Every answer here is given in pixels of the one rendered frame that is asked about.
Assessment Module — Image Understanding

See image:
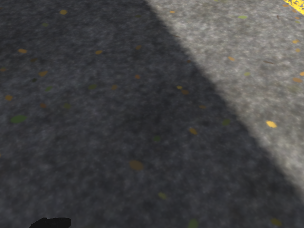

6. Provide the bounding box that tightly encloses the left robot hand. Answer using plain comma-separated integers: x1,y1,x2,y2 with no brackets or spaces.
29,218,71,228

